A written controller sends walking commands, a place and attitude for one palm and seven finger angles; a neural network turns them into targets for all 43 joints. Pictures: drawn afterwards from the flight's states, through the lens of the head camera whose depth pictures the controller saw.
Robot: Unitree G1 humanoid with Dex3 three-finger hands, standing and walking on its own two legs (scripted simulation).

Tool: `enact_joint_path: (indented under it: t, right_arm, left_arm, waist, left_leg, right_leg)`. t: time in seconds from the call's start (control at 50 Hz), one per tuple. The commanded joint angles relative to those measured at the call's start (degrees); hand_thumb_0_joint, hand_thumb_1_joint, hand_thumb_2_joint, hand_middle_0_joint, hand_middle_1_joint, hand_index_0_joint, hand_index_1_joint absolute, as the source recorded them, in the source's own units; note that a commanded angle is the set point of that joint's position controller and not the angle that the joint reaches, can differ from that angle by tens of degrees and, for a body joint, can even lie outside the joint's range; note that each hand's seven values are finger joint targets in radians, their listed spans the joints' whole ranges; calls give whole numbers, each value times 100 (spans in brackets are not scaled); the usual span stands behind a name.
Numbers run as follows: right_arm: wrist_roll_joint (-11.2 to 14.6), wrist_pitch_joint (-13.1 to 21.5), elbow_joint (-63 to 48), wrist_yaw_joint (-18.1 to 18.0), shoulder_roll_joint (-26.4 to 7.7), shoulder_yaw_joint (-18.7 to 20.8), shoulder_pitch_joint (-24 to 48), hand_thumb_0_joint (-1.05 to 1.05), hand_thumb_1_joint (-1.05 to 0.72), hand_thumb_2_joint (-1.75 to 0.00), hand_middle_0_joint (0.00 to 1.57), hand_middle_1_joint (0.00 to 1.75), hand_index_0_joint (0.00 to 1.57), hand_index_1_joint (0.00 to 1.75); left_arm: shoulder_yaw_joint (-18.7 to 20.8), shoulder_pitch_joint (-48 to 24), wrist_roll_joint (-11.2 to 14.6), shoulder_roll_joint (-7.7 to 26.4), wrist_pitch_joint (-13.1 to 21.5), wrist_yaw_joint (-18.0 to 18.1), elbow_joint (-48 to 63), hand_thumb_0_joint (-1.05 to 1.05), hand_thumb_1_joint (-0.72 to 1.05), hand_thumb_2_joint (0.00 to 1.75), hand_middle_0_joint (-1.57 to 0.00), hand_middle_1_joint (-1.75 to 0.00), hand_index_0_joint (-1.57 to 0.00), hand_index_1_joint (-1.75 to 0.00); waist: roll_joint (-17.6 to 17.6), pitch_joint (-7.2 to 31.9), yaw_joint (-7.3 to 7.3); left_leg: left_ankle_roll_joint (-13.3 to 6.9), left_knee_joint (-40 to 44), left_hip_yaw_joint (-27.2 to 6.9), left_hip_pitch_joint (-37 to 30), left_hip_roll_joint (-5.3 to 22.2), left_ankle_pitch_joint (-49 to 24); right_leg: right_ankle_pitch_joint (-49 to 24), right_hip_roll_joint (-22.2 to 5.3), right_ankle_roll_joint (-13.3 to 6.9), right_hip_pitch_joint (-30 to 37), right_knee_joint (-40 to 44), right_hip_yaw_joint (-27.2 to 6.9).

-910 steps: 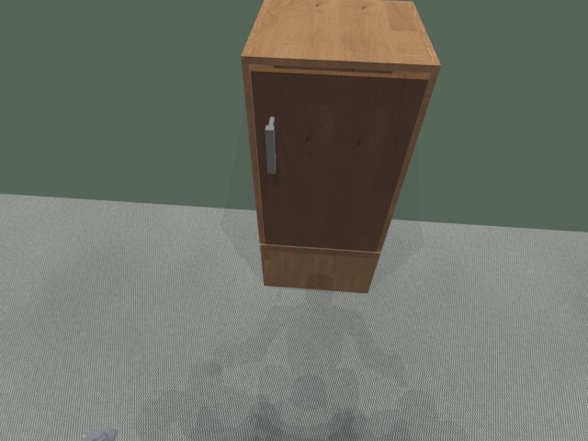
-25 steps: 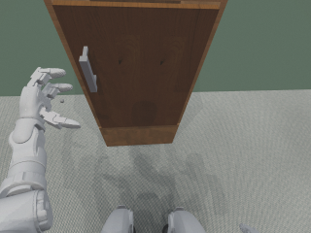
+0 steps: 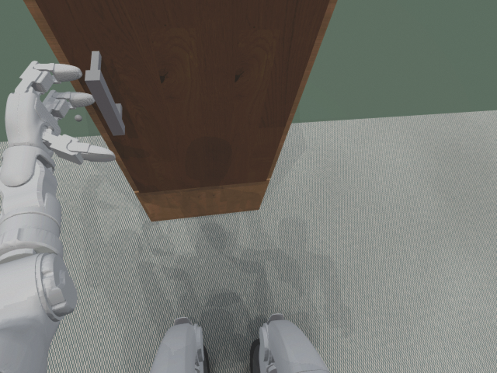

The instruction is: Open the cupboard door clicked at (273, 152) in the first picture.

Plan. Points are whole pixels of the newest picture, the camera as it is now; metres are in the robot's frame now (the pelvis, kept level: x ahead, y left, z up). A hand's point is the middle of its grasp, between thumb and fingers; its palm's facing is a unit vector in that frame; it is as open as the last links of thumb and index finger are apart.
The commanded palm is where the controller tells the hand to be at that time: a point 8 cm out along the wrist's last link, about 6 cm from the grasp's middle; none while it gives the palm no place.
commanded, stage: move the hooked fingers beside the handle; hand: left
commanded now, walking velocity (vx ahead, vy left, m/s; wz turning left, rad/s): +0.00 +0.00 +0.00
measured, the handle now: (108, 96) +0.54 +0.20 +0.05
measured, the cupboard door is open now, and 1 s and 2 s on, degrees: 0 0 1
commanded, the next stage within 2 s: slide the fingers in behind the handle in 0.74 s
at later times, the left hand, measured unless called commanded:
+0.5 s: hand (80, 119) +0.49 +0.23 +0.05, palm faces +0.09 -1.00 -0.01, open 13.7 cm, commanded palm +0.47 +0.26 +0.05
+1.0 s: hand (88, 120) +0.49 +0.22 +0.06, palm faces +0.10 -1.00 +0.00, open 13.9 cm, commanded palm +0.46 +0.25 +0.05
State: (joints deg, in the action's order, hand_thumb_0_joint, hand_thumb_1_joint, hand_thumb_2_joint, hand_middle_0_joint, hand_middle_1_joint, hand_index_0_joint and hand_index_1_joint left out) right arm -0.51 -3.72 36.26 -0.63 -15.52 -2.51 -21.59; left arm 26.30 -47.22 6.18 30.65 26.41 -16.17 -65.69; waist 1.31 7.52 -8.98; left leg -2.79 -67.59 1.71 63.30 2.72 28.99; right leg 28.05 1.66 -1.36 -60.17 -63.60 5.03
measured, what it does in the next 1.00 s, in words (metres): stands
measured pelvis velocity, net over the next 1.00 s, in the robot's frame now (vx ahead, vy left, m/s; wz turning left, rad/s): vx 0.01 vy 0.00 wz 0.00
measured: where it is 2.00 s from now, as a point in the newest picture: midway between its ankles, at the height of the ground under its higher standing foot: outside the picture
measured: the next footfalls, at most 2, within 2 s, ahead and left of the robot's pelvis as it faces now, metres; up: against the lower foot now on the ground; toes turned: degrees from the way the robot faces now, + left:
none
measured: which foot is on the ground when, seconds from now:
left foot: down 0.00-1.00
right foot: down 0.00-1.00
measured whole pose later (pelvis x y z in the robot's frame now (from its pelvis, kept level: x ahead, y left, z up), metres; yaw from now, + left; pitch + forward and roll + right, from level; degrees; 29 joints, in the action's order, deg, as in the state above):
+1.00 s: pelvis +0.01 +0.00 +0.01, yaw +0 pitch +24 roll -4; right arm -0.4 -5.2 35.9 0.2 -15.0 -2.1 -20.4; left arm 23.4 -44.7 6.9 26.9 27.1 -12.7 -63.6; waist 1.4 7.9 -8.4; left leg -2.7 -66.3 1.6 61.0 2.6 29.2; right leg 28.2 1.7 -1.3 -57.8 -62.2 4.9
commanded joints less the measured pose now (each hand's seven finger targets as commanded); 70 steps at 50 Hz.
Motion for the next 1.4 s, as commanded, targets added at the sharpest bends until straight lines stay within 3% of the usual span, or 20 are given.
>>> enact_joint_path:
  t: [0.0, 0.04, 0.08, 0.18, 0.26, 0.32, 0.4, 0.44, 0.5, 0.52, 0.62, 0.7, 0.82, 0.92, 1.0, 1.16, 1.18, 1.24, 1.32, 1.38]
  right_arm:
    - [-4, 51, -312, -16, -1062, 423, -861, 0, -90, -90, 20, 30, 20, 30]
    - [13, 27, -289, -7, -1043, 407, -820, 0, -90, -90, 20, 30, 20, 30]
    - [2, 10, -288, -17, -1087, 410, -852, 0, -90, -90, 20, 30, 20, 30]
    - [-9, -4, -322, 2, -1051, 407, -808, 0, -90, -90, 20, 30, 20, 30]
    - [-1, -18, -317, 16, -1076, 411, -772, 0, -90, -90, 20, 30, 20, 30]
    - [-15, -17, -320, 14, -1069, 411, -762, 0, -90, -90, 20, 30, 20, 30]
    - [-14, -30, -334, 4, -1073, 401, -757, 0, -90, -90, 20, 30, 20, 30]
    - [1, -31, -360, 18, -1040, 406, -725, 0, -90, -90, 20, 30, 20, 30]
    - [-2, -49, -364, 17, -1043, 412, -726, 0, -90, -90, 20, 30, 20, 30]
    - [7, -46, -381, 34, -1020, 410, -713, 0, -90, -90, 20, 30, 20, 30]
    - [10, -44, -350, 28, -1019, 412, -666, 0, -90, -90, 20, 30, 20, 30]
    - [-4, -39, -364, 13, -1030, 412, -683, 0, -90, -90, 20, 30, 20, 30]
    - [9, -52, -339, 24, -1003, 425, -675, 0, -90, -90, 20, 30, 20, 30]
    - [13, -39, -294, 35, -998, 434, -688, 0, -90, -90, 20, 30, 20, 30]
    - [-15, -28, -298, 48, -970, 438, -706, 0, -90, -90, 20, 30, 20, 30]
    - [-35, -17, -266, 91, -955, 465, -674, 0, -90, -90, 20, 30, 20, 30]
    - [-54, -11, -253, 79, -982, 467, -707, 0, -90, -90, 20, 30, 20, 30]
    - [-70, -7, -273, 99, -932, 439, -682, 0, -90, -90, 20, 30, 20, 30]
    - [-72, 0, -268, 113, -908, 453, -683, 0, -90, -90, 20, 30, 20, 30]
    - [-74, 20, -242, 118, -921, 465, -711, 0, -90, -90, 20, 30, 20, 30]
  left_arm:
    - [64, -2096, 133, 1365, 273, 58, 1155, 0, -50, 30, -30, -120, -30, -120]
    - [-136, -2285, 142, 1190, 242, 58, 1165, 0, -50, 30, -30, -120, -30, -120]
    - [69, -2265, 145, 1453, 266, 94, 1187, 0, -50, 30, -30, -120, -30, -120]
    - [-183, -2306, 100, 1154, 316, 145, 1272, 0, -50, 30, -30, -120, -30, -120]
    - [-186, -2207, 90, 1124, 313, 222, 1070, 0, -50, 30, -30, -120, -30, -120]
    - [-187, -2373, 37, 1178, 378, 233, 1183, 0, -50, 30, -30, -120, -30, -120]
    - [-86, -2255, 34, 1277, 352, 219, 1028, 0, -50, 30, -30, -120, -30, -120]
    - [-226, -2211, 84, 1063, 332, 179, 1126, 0, -50, 30, -30, -120, -30, -120]
    - [-137, -2180, 97, 1173, 353, 175, 1278, 0, -50, 30, -30, -120, -30, -120]
    - [-285, -2164, 120, 958, 332, 170, 1255, 0, -50, 30, -30, -120, -30, -120]
    - [-211, -2257, 131, 1052, 387, 255, 1395, 0, -50, 30, -30, -120, -30, -120]
    - [58, -2142, 69, 1374, 463, 329, 1462, 0, -50, 30, -30, -120, -30, -120]
    - [-135, -2017, 132, 1090, 469, 280, 1519, 0, -50, 30, -30, -120, -30, -120]
    - [-322, -2025, 159, 796, 384, 336, 1271, 0, -50, 30, -30, -120, -30, -120]
    - [-425, -2194, 57, 737, 479, 410, 1437, 0, -50, 30, -30, -120, -30, -120]
    - [-566, -2339, 79, 402, 512, 635, 1362, 0, -50, 30, -30, -120, -30, -120]
    - [-365, -2383, 39, 650, 556, 706, 1407, 0, -50, 30, -30, -120, -30, -120]
    - [-405, -2465, -112, 691, 589, 833, 1367, 0, -50, 30, -30, -120, -30, -120]
    - [-733, -2497, -134, 280, 623, 802, 1413, 0, -50, 30, -30, -120, -30, -120]
    - [-779, -2565, -1, 138, 594, 811, 1408, 0, -50, 30, -30, -120, -30, -120]
  waist:
    - [840, 2877, 37]
    - [784, 2631, -71]
    - [764, 2617, -28]
    - [885, 2566, -67]
    - [642, 2365, -109]
    - [844, 2609, -79]
    - [672, 2559, -61]
    - [770, 2665, -62]
    - [824, 2791, 3]
    - [848, 2735, -33]
    - [776, 2649, -58]
    - [789, 2828, 42]
    - [937, 2792, 47]
    - [540, 2452, -66]
    - [839, 2643, -44]
    - [657, 2570, -107]
    - [640, 2656, -61]
    - [679, 2677, -84]
    - [852, 2795, -124]
    - [702, 2768, -183]
  left_leg:
    - [123, 742, -611, -2642, -56, -2519]
    - [113, 778, -624, -2522, -47, -2255]
    - [98, 779, -616, -2479, -61, -2205]
    - [120, 823, -664, -2639, -51, -2200]
    - [112, 843, -650, -2453, -55, -1949]
    - [132, 791, -666, -2608, -67, -2108]
    - [114, 746, -645, -2410, -74, -2113]
    - [110, 727, -606, -2495, -86, -2158]
    - [138, 727, -648, -2646, -64, -2402]
    - [142, 738, -648, -2669, -71, -2388]
    - [134, 748, -631, -2602, -66, -2269]
    - [140, 737, -611, -2618, -75, -2422]
    - [192, 803, -651, -2910, -43, -2688]
    - [137, 832, -598, -2532, -72, -2241]
    - [155, 807, -607, -2732, -83, -2411]
    - [157, 812, -631, -2687, -101, -2238]
    - [150, 775, -638, -2669, -101, -2264]
    - [129, 741, -558, -2458, -135, -2167]
    - [166, 745, -614, -2778, -116, -2320]
    - [145, 745, -608, -2742, -121, -2255]
  right_leg:
    - [-1748, 156, -1, 919, 720, -317]
    - [-1567, 157, 8, 810, 765, -304]
    - [-1561, 164, -12, 889, 766, -314]
    - [-1458, 166, -29, 706, 751, -269]
    - [-1301, 158, -5, 681, 822, -284]
    - [-1388, 152, -19, 659, 739, -291]
    - [-1482, 153, -8, 771, 703, -297]
    - [-1533, 151, -3, 797, 737, -320]
    - [-1671, 156, -20, 824, 669, -285]
    - [-1630, 163, -16, 755, 690, -272]
    - [-1597, 164, -2, 791, 725, -302]
    - [-1737, 159, -9, 961, 679, -314]
    - [-1808, 173, -22, 890, 722, -267]
    - [-1657, 166, 12, 926, 811, -289]
    - [-1752, 152, -17, 865, 744, -295]
    - [-1598, 155, -7, 775, 780, -276]
    - [-1637, 153, -18, 813, 724, -286]
    - [-1710, 136, 12, 963, 720, -349]
    - [-1708, 139, -18, 764, 711, -302]
    - [-1718, 158, -11, 822, 747, -306]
